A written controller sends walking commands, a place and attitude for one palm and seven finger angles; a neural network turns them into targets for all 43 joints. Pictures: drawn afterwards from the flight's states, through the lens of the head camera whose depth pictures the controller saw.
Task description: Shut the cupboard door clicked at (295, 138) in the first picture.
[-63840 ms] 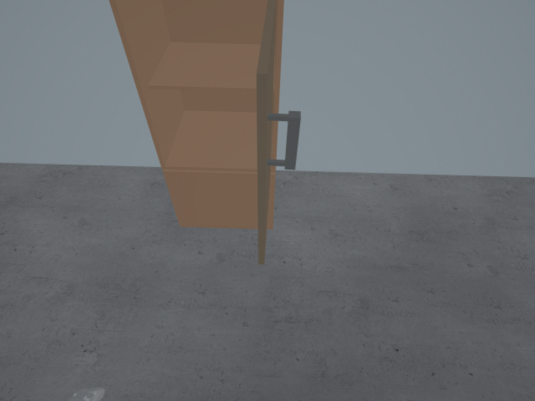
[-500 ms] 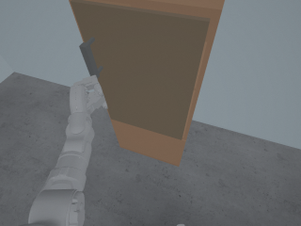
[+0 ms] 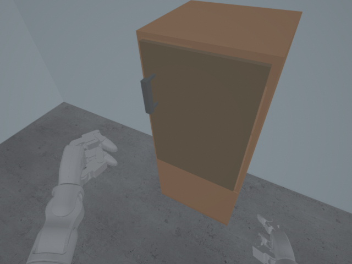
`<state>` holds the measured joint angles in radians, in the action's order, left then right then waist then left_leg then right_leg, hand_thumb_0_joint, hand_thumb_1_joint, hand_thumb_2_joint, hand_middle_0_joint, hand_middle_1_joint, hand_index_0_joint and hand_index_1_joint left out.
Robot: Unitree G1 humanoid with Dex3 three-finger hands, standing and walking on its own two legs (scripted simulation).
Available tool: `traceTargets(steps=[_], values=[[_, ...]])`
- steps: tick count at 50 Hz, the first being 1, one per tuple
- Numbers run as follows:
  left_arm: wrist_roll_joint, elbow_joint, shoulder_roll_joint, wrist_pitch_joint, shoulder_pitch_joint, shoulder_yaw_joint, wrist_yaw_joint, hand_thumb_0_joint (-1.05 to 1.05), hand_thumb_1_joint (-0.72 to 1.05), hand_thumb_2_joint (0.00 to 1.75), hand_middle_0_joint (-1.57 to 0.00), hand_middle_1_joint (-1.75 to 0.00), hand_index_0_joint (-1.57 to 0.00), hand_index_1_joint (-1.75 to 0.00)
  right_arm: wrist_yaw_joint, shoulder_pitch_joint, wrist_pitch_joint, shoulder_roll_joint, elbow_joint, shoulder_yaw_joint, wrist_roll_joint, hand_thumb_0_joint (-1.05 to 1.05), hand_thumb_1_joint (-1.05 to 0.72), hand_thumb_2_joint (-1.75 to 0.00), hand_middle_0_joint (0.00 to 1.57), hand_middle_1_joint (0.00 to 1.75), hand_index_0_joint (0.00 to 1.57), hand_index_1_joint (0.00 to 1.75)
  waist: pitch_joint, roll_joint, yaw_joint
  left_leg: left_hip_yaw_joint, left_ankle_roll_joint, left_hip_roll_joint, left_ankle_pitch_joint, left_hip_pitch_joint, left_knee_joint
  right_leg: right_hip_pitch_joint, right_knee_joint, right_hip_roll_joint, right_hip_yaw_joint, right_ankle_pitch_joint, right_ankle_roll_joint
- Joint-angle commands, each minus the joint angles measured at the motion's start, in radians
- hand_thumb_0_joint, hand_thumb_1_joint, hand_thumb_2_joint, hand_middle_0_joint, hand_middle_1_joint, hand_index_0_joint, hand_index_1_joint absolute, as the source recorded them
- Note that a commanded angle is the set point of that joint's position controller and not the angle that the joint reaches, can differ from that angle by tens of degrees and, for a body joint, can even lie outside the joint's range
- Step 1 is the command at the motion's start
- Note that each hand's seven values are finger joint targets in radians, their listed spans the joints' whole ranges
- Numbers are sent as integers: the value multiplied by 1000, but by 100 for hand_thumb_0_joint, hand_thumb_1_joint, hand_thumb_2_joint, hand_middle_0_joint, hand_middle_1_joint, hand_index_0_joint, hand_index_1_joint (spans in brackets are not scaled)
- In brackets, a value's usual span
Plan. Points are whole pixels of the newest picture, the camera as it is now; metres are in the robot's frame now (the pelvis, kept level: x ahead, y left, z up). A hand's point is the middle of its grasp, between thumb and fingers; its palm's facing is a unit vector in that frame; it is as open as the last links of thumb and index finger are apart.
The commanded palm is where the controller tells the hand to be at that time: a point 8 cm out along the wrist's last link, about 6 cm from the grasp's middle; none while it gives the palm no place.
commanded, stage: draw the hand back to the body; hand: left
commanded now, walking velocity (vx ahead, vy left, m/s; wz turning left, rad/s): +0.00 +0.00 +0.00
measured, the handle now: (151, 93) +0.64 +0.15 +0.05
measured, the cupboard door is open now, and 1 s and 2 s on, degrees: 0 0 0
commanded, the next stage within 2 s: step back with the hand held close in 0.80 s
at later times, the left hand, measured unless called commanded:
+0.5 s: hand (24, 190) +0.19 +0.28 +0.16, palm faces +0.49 -0.76 -0.43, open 6.7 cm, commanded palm +0.15 +0.31 +0.18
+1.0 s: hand (30, 185) +0.20 +0.27 +0.17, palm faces +0.48 -0.77 -0.42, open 7.4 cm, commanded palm +0.14 +0.30 +0.18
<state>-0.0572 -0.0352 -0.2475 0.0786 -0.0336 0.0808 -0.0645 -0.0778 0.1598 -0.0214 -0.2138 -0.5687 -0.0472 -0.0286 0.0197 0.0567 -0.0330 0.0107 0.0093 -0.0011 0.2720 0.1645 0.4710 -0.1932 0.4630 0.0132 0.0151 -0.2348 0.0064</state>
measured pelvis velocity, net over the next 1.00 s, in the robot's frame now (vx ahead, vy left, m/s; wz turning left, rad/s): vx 0.01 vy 0.00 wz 0.01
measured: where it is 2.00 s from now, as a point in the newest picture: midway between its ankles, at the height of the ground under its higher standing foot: outside the picture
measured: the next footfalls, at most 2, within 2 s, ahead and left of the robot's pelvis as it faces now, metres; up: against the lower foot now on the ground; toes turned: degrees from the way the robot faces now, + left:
none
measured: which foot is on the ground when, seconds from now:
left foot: down 0.00-1.00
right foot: down 0.00-1.00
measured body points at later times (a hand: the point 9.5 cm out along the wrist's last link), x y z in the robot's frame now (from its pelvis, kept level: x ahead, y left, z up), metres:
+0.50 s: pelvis +0.01 +0.00 +0.00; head -0.01 -0.02 +0.45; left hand +0.16 +0.32 +0.18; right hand +0.20 -0.21 -0.09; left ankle -0.01 +0.11 -0.74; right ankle +0.01 -0.12 -0.74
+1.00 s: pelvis +0.01 +0.00 +0.00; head -0.01 -0.03 +0.45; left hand +0.17 +0.31 +0.19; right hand +0.19 -0.22 -0.09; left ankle -0.01 +0.11 -0.74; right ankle +0.01 -0.12 -0.74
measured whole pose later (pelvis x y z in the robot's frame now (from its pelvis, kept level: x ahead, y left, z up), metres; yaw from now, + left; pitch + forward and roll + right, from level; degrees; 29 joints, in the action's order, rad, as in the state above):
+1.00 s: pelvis +0.01 +0.00 +0.00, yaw +1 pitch -2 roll -1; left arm -0.05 0.35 -0.34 0.12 -0.45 0.37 -0.11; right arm -0.08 0.21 -0.10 -0.22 -0.63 -0.02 0.00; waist 0.02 0.08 -0.05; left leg 0.00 0.01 0.01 0.28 0.14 0.46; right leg -0.15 0.41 0.00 0.03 -0.22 0.01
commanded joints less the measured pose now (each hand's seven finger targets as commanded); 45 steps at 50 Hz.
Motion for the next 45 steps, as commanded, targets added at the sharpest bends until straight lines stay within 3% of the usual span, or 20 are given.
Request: traceTargets(steps=[1,4,6,13,17,21,23,26,29,31,32,36,38,40,45], values=[[2,355,-141,58,176,87,-16,0,90,90,-75,-90,-75,-90,-9,-90,-50,-98,137,34,8,0,-90,-90,20,30,20,30,121,-14,17,8,5,3,-184,-46,-119,97,-90,-21,29,160,-21],[2,401,-171,53,98,133,-24,0,90,90,-67,-81,-67,-81,-11,-95,-57,-99,130,33,14,0,-90,-90,20,30,20,30,106,-17,9,4,4,1,-203,-46,-128,120,-101,-19,31,174,-21],[7,445,-182,55,60,154,-29,0,90,90,-61,-75,-61,-75,-10,-100,-63,-97,128,33,17,0,-90,-90,20,30,20,30,102,17,4,2,-1,2,-212,-56,-131,120,-101,-20,35,173,-22],[-1,534,-251,57,-187,291,-40,0,90,90,-42,-54,-42,-54,-7,-106,-86,-101,118,46,25,0,-90,-90,20,30,20,30,102,-16,-24,6,-1,5,-278,-36,-118,153,-99,-18,35,229,-16],[-2,588,-268,61,-271,345,-47,0,90,90,-31,-42,-31,-42,-5,-98,-98,-96,114,53,23,0,-90,-90,20,30,20,30,75,13,-26,10,-6,8,-292,-26,-114,140,-89,-14,40,227,-13],[-9,613,-305,69,-373,422,-56,0,90,90,-20,-30,-20,-30,-9,-92,-114,-96,111,62,22,0,-90,-90,20,30,20,30,65,-7,-36,14,-1,10,-277,-14,-109,133,-90,-12,37,216,-11],[-1,595,-251,68,-333,355,-52,0,90,90,-20,-30,-20,-30,-9,-92,-124,-105,99,63,19,0,-90,-90,20,30,20,30,6,7,-17,13,-1,12,-235,-5,-116,84,-108,-14,36,167,-10],[6,573,-246,67,-282,339,-62,0,90,90,-20,-30,-20,-30,-18,-78,-132,-115,92,68,19,0,-90,-90,20,30,20,30,-3,-27,-10,8,6,9,-180,-14,-124,61,-110,-14,38,105,-8],[11,604,-271,76,-273,358,-68,0,90,90,-20,-30,-20,-30,-23,-79,-144,-113,91,69,23,0,-90,-90,20,30,20,30,54,0,-20,9,9,3,-199,-28,-121,96,-100,-8,34,127,-11],[9,596,-275,78,-297,368,-70,0,90,90,-20,-30,-20,-30,-22,-87,-148,-108,91,66,25,0,-90,-90,20,30,20,30,50,-18,-28,8,7,3,-203,-19,-121,104,-96,-9,36,132,-11],[11,620,-284,81,-286,373,-70,0,90,90,-20,-30,-20,-30,-21,-90,-149,-108,92,65,25,0,-90,-90,20,30,20,30,62,8,-30,8,6,1,-202,-20,-120,111,-96,-9,34,132,-13],[8,620,-290,82,-319,391,-69,0,90,90,-20,-30,-20,-30,-19,-91,-154,-99,91,60,26,0,-90,-90,20,30,20,30,38,39,-34,12,0,3,-217,-7,-119,118,-95,-9,34,151,-15],[6,607,-297,81,-335,402,-66,0,90,90,-20,-30,-20,-30,-19,-92,-153,-102,87,62,27,0,-90,-90,20,30,20,30,36,10,-36,11,-1,6,-229,-2,-118,122,-101,-13,33,163,-15],[4,611,-277,80,-329,385,-63,0,90,90,-20,-30,-20,-30,-15,-90,-150,-97,90,59,25,0,-90,-90,20,30,20,30,21,32,-30,13,-3,8,-219,-4,-122,111,-101,-11,34,150,-14],[4,603,-271,79,-327,380,-60,0,90,90,-20,-30,-20,-30,-16,-88,-149,-100,92,63,25,0,-90,-90,20,30,20,30,26,9,-28,15,1,9,-213,-11,-124,105,-105,-12,33,143,-11]])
